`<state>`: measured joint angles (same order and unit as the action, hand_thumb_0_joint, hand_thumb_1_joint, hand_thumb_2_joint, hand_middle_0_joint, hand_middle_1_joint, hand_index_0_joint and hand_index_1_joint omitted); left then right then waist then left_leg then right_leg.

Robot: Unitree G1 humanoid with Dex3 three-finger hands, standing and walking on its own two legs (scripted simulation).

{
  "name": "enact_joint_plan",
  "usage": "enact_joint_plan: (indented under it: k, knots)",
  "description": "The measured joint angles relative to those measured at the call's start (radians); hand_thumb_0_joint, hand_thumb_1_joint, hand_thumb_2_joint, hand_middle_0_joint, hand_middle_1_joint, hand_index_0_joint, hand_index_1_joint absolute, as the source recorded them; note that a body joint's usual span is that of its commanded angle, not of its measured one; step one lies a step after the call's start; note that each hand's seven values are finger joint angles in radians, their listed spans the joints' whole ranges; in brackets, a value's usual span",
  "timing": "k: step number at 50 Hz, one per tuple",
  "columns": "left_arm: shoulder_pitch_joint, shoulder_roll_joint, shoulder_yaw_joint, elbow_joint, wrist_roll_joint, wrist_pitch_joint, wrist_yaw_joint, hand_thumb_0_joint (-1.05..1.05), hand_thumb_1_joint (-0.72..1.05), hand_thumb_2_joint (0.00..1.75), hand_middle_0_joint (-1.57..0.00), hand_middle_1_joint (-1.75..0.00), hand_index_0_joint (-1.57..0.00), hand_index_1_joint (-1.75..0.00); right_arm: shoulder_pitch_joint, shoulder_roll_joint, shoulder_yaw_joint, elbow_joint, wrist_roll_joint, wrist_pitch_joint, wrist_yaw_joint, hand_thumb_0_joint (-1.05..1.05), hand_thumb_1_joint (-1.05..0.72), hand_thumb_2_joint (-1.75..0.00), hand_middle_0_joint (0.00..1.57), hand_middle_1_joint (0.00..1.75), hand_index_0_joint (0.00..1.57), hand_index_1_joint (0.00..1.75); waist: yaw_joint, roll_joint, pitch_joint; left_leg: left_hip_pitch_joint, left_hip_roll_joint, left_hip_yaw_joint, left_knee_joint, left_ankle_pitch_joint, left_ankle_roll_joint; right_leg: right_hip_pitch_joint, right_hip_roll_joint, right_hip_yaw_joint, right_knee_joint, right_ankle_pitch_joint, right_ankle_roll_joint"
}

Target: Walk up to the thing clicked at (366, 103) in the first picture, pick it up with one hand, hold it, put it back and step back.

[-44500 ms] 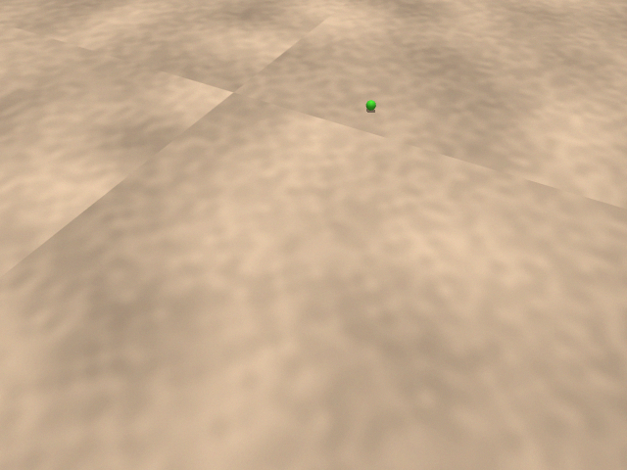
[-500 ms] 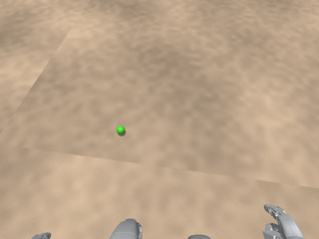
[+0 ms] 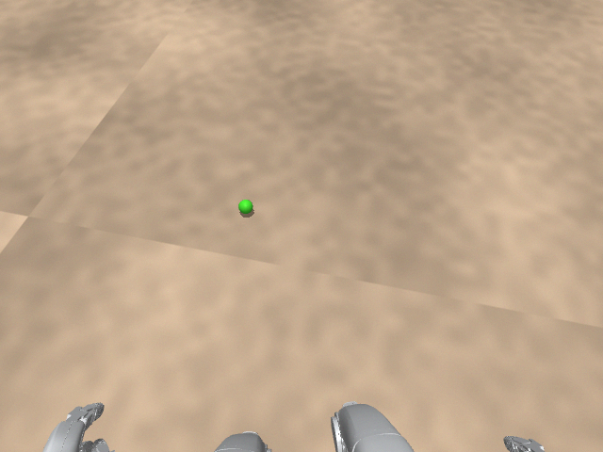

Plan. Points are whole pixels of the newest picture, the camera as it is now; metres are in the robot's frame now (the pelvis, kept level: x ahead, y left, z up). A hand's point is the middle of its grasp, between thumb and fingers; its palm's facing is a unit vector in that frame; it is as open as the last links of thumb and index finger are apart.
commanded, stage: step back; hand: left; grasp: from above
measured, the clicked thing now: (245, 206) +1.00 +0.22 -0.73
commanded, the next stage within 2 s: stand in 1.34 s
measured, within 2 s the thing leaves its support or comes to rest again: neither
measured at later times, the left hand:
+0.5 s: hand out of the picture -0.07 +0.28 -0.13, palm faces +0.02 -0.90 -0.44, open 7.4 cm
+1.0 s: hand out of the picture -0.04 +0.26 -0.14, palm faces +0.01 -0.93 -0.38, open 7.3 cm
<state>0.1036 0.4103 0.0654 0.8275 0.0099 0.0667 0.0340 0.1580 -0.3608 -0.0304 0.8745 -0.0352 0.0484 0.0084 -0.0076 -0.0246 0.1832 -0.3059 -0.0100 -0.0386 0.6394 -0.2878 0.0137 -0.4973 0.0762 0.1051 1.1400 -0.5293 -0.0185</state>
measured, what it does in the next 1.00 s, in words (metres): steps on the spot: right foot, then left foot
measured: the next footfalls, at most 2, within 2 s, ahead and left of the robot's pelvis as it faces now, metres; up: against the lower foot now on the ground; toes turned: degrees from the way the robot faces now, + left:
right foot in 0.18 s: -0.05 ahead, -0.13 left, +0.00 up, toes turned -1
left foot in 0.50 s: -0.09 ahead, +0.13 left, +0.00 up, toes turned -1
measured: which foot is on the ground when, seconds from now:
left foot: down 0.00-0.20, up 0.22-0.48, down 0.50-0.76, up 0.78-0.98, down 1.00-1.00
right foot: up 0.00-0.16, down 0.18-1.00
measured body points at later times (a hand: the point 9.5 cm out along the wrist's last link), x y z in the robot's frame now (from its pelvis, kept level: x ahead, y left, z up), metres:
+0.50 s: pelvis -0.13 -0.01 +0.00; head -0.11 -0.02 +0.45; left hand -0.07 +0.32 -0.10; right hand -0.07 -0.33 -0.13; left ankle -0.13 +0.13 -0.72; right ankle -0.11 -0.13 -0.72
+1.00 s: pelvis -0.10 +0.00 +0.00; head -0.08 -0.01 +0.45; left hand -0.04 +0.31 -0.12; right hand -0.01 -0.32 -0.12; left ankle -0.05 +0.13 -0.72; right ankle -0.09 -0.13 -0.72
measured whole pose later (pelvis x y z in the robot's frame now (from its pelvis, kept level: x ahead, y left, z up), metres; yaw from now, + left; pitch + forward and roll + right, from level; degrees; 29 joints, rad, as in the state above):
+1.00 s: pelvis -0.10 +0.00 +0.00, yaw +1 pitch -3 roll +0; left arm 0.20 0.36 0.04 0.98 0.03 -0.04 -0.01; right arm 0.18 -0.40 -0.06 0.99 -0.03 -0.01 0.02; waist 0.02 0.02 0.09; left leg -0.31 0.03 -0.01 0.61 -0.29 0.00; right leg -0.24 -0.03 -0.02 0.62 -0.33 0.00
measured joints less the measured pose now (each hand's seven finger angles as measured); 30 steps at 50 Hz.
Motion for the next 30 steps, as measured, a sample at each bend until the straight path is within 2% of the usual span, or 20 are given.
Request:
enact_joint_plan:
  k: [3,6,8,9,10,12,13,15,17,20,23,24,26,28,30]
  knots:
    - [0.02,-0.006,0.0,0.009,0.001,-0.01,-0.008,0.01,0.91,0.9,-0.2,-0.3,-0.21,-0.3,-0.017,-0.003,0.0,-0.014,-0.003,0.003,-0.003,0.0,-0.9,-0.9,0.21,0.3,0.2,0.3,0.009,0.01,-0.017,-0.027,0.023,0.007,-0.025,0.044,-0.001,0.063,0.003,-0.017,-0.018,-0.004,0.013]
    - [0.042,-0.014,-0.004,0.023,0.007,-0.022,-0.016,0.01,0.91,0.9,-0.2,-0.3,-0.21,-0.3,-0.044,-0.014,-0.004,-0.037,-0.004,0.001,-0.003,0.0,-0.9,-0.9,0.21,0.3,0.2,0.3,0.019,0.024,-0.022,-0.068,0.042,0.023,-0.022,0.075,-0.009,0.175,-0.032,-0.05,-0.223,0.007,0.021]
    - [0.06,-0.016,-0.007,0.042,0.013,-0.036,-0.02,0.01,0.91,0.9,-0.2,-0.3,-0.21,-0.3,-0.061,-0.024,-0.005,-0.047,0.001,0.004,0.0,0.0,-0.9,-0.9,0.21,0.3,0.2,0.3,0.028,0.033,-0.029,-0.105,0.056,0.036,0.003,0.084,-0.023,0.267,-0.05,-0.07,-0.438,0.08,0.01]
    - [0.064,-0.027,-0.006,0.058,0.019,-0.044,-0.019,0.01,0.91,0.9,-0.2,-0.3,-0.21,-0.3,-0.073,-0.035,-0.007,-0.045,0.004,0.006,0.0,0.0,-0.9,-0.9,0.21,0.3,0.2,0.3,0.03,0.058,-0.024,-0.123,0.076,0.03,0.029,0.082,-0.025,0.288,-0.035,-0.08,-0.498,0.128,0.004]
    - [0.069,-0.042,-0.006,0.073,0.027,-0.049,-0.02,0.01,0.91,0.9,-0.2,-0.3,-0.21,-0.3,-0.08,-0.044,-0.011,-0.039,0.007,0.009,-0.002,0.0,-0.9,-0.9,0.21,0.3,0.2,0.3,0.021,0.09,-0.016,-0.138,0.08,-0.004,0.062,0.036,-0.015,0.291,-0.016,-0.096,-0.502,0.143,-0.002]
    - [0.097,-0.049,-0.012,0.086,0.037,-0.053,-0.027,0.01,0.9,0.9,-0.2,-0.3,-0.21,-0.3,-0.068,-0.038,-0.016,-0.019,0.009,0.02,-0.01,0.0,-0.9,-0.9,0.21,0.3,0.2,0.3,0.036,0.08,-0.037,-0.172,0.015,-0.067,0.178,-0.126,-0.017,0.262,-0.027,-0.083,-0.48,0.15,-0.013]
    - [0.11,-0.051,-0.013,0.092,0.036,-0.053,-0.027,0.01,0.9,0.9,-0.2,-0.3,-0.21,-0.3,-0.058,-0.037,-0.017,-0.01,0.013,0.023,-0.011,0.0,-0.91,-0.9,0.21,0.3,0.2,0.3,0.044,0.07,-0.046,-0.186,-0.021,-0.092,0.257,-0.153,-0.02,0.255,-0.039,-0.074,-0.481,0.158,-0.016]
    - [0.123,-0.057,-0.013,0.104,0.037,-0.053,-0.025,0.01,0.9,0.9,-0.21,-0.3,-0.21,-0.3,-0.033,-0.044,-0.018,0.006,0.021,0.016,-0.011,0.0,-0.91,-0.9,0.21,0.3,0.2,0.3,0.043,0.063,-0.057,-0.197,-0.066,-0.115,0.373,-0.149,-0.024,0.25,-0.06,-0.073,-0.5,0.182,-0.013]
    - [0.128,-0.059,-0.009,0.108,0.038,-0.057,-0.025,0.01,0.9,0.9,-0.21,-0.3,-0.21,-0.3,-0.002,-0.052,-0.02,0.023,0.02,0.007,-0.009,0.0,-0.91,-0.9,0.21,0.3,0.2,0.3,0.04,0.064,-0.066,-0.179,-0.074,-0.109,0.412,-0.138,-0.033,0.243,-0.075,-0.083,-0.513,0.199,-0.011]
    - [0.127,-0.049,-0.001,0.101,0.046,-0.067,-0.029,0.01,0.9,0.9,-0.21,-0.3,-0.21,-0.3,0.048,-0.058,-0.024,0.057,0.011,0.004,-0.001,0.0,-0.91,-0.9,0.2,0.3,0.2,0.3,0.037,0.065,-0.081,-0.101,-0.044,-0.073,0.311,-0.158,-0.041,0.23,-0.091,-0.109,-0.512,0.206,-0.012]
    - [0.119,-0.033,0.004,0.094,0.047,-0.073,-0.035,0.01,0.9,0.9,-0.21,-0.3,-0.21,-0.3,0.081,-0.055,-0.028,0.097,0.003,-0.001,0.011,0.0,-0.91,-0.9,0.2,0.3,0.2,0.3,0.036,0.059,-0.093,0.002,-0.011,-0.03,0.116,-0.204,-0.033,0.214,-0.11,-0.136,-0.495,0.202,-0.009]
    - [0.117,-0.026,0.003,0.094,0.045,-0.071,-0.037,0.01,0.9,0.9,-0.21,-0.3,-0.21,-0.3,0.087,-0.053,-0.03,0.108,0.003,-0.007,0.014,0.0,-0.91,-0.9,0.2,0.3,0.2,0.3,0.034,0.055,-0.096,0.042,-0.004,-0.014,0.034,-0.184,-0.024,0.208,-0.117,-0.143,-0.486,0.2,-0.003]
    - [0.113,-0.009,0.0,0.1,0.041,-0.063,-0.038,0.01,0.9,0.9,-0.21,-0.3,-0.21,-0.3,0.085,-0.035,-0.035,0.128,0.0,-0.023,0.014,0.0,-0.91,-0.9,0.2,0.3,0.2,0.3,0.035,0.017,-0.085,0.084,-0.026,0.009,-0.058,-0.037,-0.019,0.198,-0.144,-0.125,-0.454,0.184,0.001]
    - [0.122,-0.004,-0.002,0.121,0.032,-0.053,-0.039,0.01,0.9,0.9,-0.2,-0.3,-0.21,-0.3,0.092,-0.022,-0.033,0.127,-0.005,-0.039,0.017,0.0,-0.91,-0.9,0.2,0.3,0.2,0.3,0.026,0.009,-0.103,0.08,-0.026,0.016,-0.06,-0.023,-0.004,0.172,-0.122,-0.095,-0.395,0.09,-0.003]
    - [0.127,0.005,-0.002,0.142,0.024,-0.048,-0.045,0.01,0.9,0.9,-0.2,-0.3,-0.21,-0.3,0.094,-0.007,-0.025,0.124,-0.007,-0.054,0.017,0.0,-0.91,-0.9,0.21,0.3,0.2,0.3,0.013,0.002,-0.113,0.088,-0.017,0.016,-0.077,-0.021,0.008,0.144,-0.099,-0.078,-0.32,0.07,-0.005]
